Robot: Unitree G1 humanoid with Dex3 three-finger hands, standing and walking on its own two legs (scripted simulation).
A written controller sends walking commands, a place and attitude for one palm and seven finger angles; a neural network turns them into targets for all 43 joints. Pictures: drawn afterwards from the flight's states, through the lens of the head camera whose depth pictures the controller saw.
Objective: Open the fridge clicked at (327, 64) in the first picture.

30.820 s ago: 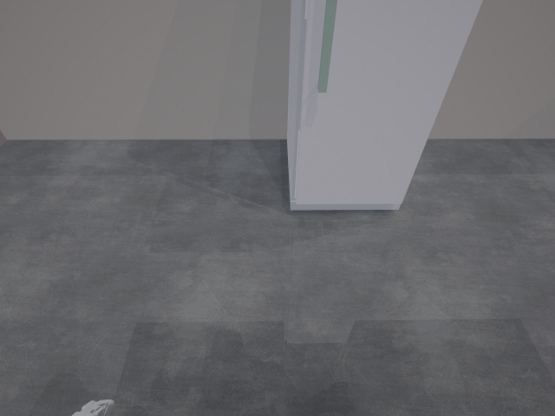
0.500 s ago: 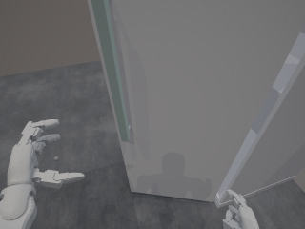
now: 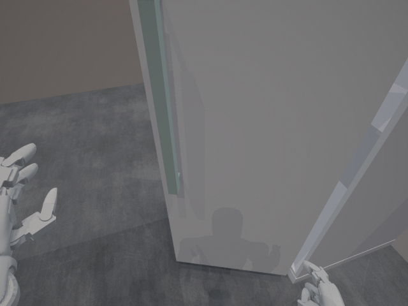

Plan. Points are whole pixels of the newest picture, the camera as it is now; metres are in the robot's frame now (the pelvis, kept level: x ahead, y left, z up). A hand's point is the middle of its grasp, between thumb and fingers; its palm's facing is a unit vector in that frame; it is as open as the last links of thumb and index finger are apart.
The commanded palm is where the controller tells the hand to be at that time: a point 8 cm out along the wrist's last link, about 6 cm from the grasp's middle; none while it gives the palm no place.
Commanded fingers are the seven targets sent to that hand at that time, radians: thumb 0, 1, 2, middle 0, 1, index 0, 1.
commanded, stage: draw the hand back to the body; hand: left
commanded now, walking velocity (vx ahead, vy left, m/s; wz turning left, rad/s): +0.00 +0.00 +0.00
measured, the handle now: (167, 116) +0.46 +0.16 +0.16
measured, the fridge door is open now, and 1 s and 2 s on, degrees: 64 64 64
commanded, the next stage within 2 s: step back with the hand held close in 0.36 s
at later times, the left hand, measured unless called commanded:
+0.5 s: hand (48, 215) +0.18 +0.27 +0.16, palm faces +0.50 -0.79 -0.36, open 7.5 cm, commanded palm +0.14 +0.30 +0.17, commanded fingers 0.00 0.90 0.90 -0.20 -0.30 -0.20 -0.30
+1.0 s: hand (23, 241) +0.14 +0.28 +0.16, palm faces +0.44 -0.76 -0.48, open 7.4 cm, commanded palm +0.08 +0.31 +0.17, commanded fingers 0.00 0.90 0.90 -0.20 -0.30 -0.20 -0.30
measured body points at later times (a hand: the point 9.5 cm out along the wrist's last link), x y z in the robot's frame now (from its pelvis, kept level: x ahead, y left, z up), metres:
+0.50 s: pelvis +0.00 +0.00 +0.00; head -0.03 -0.02 +0.45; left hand +0.15 +0.31 +0.18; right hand +0.19 -0.22 -0.08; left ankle +0.00 +0.09 -0.74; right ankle +0.01 -0.13 -0.74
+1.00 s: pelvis -0.06 +0.01 -0.02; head -0.05 +0.02 +0.43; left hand +0.11 +0.32 +0.18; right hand +0.12 -0.23 -0.08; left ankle +0.00 +0.09 -0.74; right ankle +0.01 -0.13 -0.74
